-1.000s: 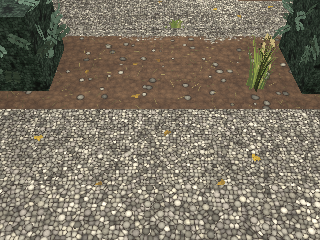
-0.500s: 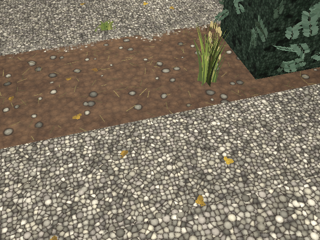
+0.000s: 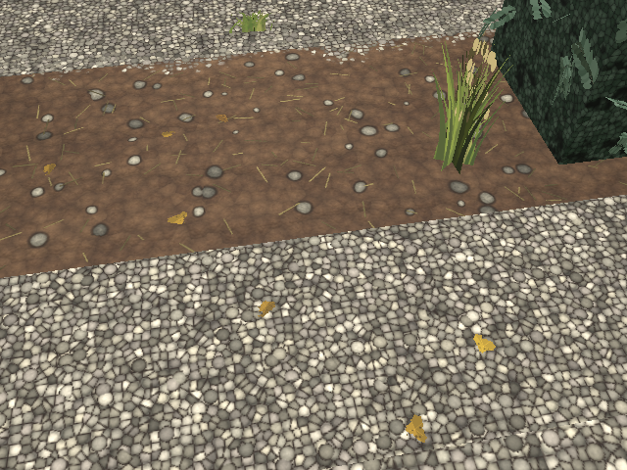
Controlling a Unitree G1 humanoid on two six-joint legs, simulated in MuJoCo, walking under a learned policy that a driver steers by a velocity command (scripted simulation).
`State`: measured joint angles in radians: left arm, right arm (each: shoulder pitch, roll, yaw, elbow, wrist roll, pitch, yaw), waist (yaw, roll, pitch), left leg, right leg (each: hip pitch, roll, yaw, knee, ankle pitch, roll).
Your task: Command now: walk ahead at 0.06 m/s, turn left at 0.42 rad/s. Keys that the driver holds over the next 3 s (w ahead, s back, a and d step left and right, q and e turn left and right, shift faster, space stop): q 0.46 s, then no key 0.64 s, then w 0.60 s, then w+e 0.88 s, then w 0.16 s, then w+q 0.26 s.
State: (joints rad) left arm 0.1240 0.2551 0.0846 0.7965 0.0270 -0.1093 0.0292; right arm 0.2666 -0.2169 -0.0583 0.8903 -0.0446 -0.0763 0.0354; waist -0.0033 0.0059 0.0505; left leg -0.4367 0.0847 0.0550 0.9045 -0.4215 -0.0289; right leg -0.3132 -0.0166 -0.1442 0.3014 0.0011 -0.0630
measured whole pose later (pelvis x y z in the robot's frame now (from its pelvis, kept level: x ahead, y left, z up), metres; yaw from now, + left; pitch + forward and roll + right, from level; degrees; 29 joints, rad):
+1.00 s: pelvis +0.08 +0.00 +0.00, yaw +22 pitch -1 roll +0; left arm 0.04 0.26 0.02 0.79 0.00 -0.09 -0.11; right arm 0.23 -0.29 -0.02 0.84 -0.01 -0.03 0.05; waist -0.04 -0.01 0.08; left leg -0.17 -0.01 -0.13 0.47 -0.28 -0.03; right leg -0.23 0.02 -0.04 0.45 -0.20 -0.03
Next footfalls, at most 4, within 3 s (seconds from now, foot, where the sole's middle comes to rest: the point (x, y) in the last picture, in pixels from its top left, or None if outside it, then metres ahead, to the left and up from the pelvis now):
0.12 left None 0.05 0.13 -0.78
0.78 right None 0.18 -0.07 -0.78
1.44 left None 0.17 0.19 -0.78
1.92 right None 0.43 0.10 -0.78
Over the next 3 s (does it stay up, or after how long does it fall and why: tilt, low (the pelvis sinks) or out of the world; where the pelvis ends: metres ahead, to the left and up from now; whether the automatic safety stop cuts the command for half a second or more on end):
stays up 0.92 0.14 -0.17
